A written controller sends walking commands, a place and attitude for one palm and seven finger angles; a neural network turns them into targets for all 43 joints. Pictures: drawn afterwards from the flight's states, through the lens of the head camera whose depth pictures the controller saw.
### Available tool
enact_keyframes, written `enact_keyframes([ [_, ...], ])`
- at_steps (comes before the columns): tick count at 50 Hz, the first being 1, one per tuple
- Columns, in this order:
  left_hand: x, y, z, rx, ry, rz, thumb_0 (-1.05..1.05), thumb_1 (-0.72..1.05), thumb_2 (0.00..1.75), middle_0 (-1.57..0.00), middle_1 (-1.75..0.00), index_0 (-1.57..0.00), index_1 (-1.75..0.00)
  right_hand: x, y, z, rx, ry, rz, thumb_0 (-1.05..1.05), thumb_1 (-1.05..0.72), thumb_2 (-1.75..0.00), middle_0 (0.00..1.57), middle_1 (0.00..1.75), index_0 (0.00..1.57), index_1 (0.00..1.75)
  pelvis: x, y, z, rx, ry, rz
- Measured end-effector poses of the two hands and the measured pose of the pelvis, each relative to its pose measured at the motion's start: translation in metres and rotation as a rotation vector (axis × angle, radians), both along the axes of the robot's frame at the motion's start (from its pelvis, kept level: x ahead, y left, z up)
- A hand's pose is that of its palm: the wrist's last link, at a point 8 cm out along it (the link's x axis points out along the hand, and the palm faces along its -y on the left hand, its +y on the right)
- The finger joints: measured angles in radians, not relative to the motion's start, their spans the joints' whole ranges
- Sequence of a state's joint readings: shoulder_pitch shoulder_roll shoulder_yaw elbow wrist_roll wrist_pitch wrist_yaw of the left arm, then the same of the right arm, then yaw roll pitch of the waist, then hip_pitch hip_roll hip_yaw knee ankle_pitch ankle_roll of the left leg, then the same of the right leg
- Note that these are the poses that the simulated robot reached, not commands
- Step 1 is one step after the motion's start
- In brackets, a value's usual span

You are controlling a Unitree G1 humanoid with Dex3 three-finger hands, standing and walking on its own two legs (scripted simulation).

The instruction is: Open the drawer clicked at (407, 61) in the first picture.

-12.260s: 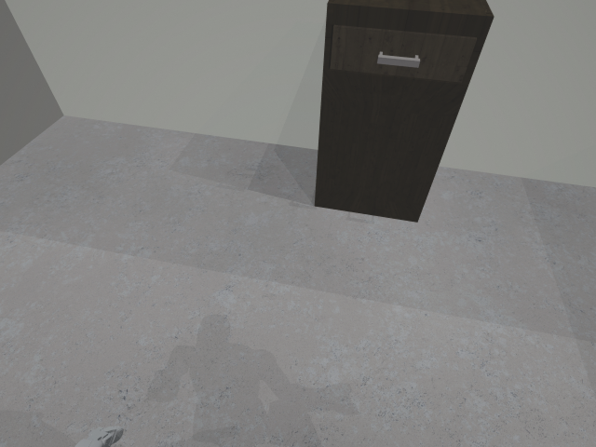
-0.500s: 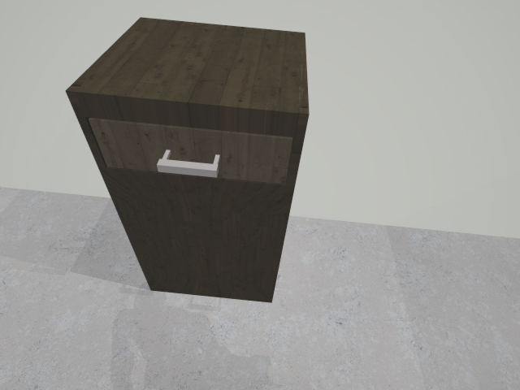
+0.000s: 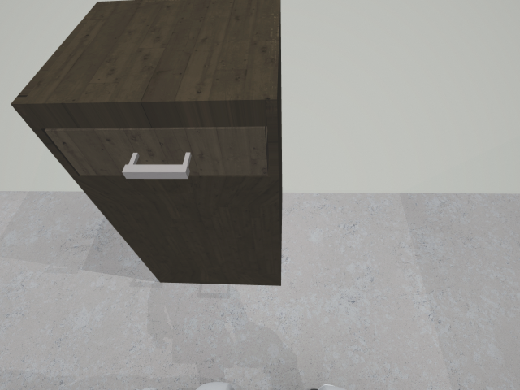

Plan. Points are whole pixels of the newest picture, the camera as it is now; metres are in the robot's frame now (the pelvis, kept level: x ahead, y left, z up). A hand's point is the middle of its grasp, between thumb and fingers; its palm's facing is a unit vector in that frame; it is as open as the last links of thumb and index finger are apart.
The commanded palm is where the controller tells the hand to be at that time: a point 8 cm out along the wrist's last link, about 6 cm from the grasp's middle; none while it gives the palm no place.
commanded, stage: come to a stop and stand still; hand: left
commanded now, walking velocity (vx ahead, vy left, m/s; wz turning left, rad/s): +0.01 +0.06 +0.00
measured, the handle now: (158, 164) +0.53 +0.25 -0.01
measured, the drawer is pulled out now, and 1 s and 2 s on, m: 0.00 0.00 0.00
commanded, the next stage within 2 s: look again from close up in 0.98 s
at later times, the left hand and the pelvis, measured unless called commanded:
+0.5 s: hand out of the picture -0.04 +0.21 -0.17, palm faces +0.00 -0.97 -0.23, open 7.4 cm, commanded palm none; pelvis -0.04 +0.03 +0.00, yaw -2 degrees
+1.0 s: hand out of the picture -0.06 +0.18 -0.17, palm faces +0.00 -0.98 -0.17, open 7.3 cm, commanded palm none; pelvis -0.06 +0.02 +0.01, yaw -2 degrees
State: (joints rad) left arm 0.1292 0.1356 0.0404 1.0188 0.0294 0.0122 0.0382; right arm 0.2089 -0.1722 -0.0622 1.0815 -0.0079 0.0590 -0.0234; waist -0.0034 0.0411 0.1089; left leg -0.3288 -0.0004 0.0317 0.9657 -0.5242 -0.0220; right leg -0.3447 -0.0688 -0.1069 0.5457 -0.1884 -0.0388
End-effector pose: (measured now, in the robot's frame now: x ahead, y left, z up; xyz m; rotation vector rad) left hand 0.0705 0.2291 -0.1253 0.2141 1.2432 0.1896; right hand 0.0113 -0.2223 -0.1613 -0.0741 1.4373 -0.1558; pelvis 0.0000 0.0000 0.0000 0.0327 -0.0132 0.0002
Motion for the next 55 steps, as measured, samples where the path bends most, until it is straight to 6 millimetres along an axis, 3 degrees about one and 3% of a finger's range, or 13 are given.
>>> enact_keyframes([
  [8, -0.02, 0.021, -0.009, -0.033, -0.028, 0.011, 0.0, 0.91, 0.89, -0.2, -0.3, -0.2, -0.3, 0.01, -0.001, 0.019, -0.073, -0.113, 0.043, 0.0, -0.91, -0.9, 0.2, 0.3, 0.2, 0.3, -0.023, 0.017, -0.001, -0.013, 0.009, -0.005],
  [11, -0.035, 0.034, -0.02, -0.055, -0.004, 0.024, 0.0, 0.91, 0.89, -0.2, -0.3, -0.2, -0.3, -0.001, 0.009, 0.023, -0.1, -0.138, 0.043, 0.0, -0.91, -0.9, 0.2, 0.3, 0.2, 0.3, -0.03, 0.028, -0.005, -0.024, 0.001, -0.009],
  [16, -0.066, 0.044, -0.016, -0.067, 0.064, 0.044, 0.01, 0.91, 0.89, -0.2, -0.3, -0.2, -0.3, -0.023, 0.029, 0.03, -0.083, -0.094, 0.049, 0.0, -0.91, -0.9, 0.2, 0.3, 0.2, 0.3, -0.03, 0.034, 0.005, -0.029, 0.009, -0.008],
  [26, -0.114, 0.03, -0.008, -0.041, 0.197, 0.017, 0.01, 0.91, 0.89, -0.19, -0.3, -0.2, -0.3, -0.049, 0.033, 0.013, -0.033, -0.048, -0.004, 0.01, -0.93, -0.9, 0.2, 0.3, 0.2, 0.3, -0.037, 0.033, 0.005, -0.025, 0.007, -0.034],
  [33, -0.118, 0.012, -0.01, -0.068, 0.173, 0.006, 0.01, 0.91, 0.89, -0.2, -0.3, -0.2, -0.3, -0.071, 0.036, 0.015, -0.01, -0.022, -0.006, 0.0, -0.92, -0.9, 0.2, 0.3, 0.2, 0.3, -0.046, 0.025, 0.008, -0.021, -0.015, -0.035],
  [45, -0.132, 0.002, -0.011, -0.086, 0.179, 0.008, 0.01, 0.93, 0.89, -0.2, -0.3, -0.2, -0.3, -0.107, 0.036, 0.019, -0.001, 0.045, -0.017, 0.0, -0.91, -0.9, 0.2, 0.3, 0.2, 0.3, -0.056, 0.018, 0.009, -0.025, -0.01, -0.035],
  [55, -0.138, -0.004, -0.012, -0.092, 0.196, 0.014, 0.01, 0.92, 0.89, -0.2, -0.3, -0.2, -0.3, -0.114, 0.039, 0.019, 0.006, 0.07, -0.018, 0.0, -0.91, -0.9, 0.2, 0.3, 0.2, 0.3, -0.054, 0.018, 0.009, -0.031, 0.002, -0.032],
])
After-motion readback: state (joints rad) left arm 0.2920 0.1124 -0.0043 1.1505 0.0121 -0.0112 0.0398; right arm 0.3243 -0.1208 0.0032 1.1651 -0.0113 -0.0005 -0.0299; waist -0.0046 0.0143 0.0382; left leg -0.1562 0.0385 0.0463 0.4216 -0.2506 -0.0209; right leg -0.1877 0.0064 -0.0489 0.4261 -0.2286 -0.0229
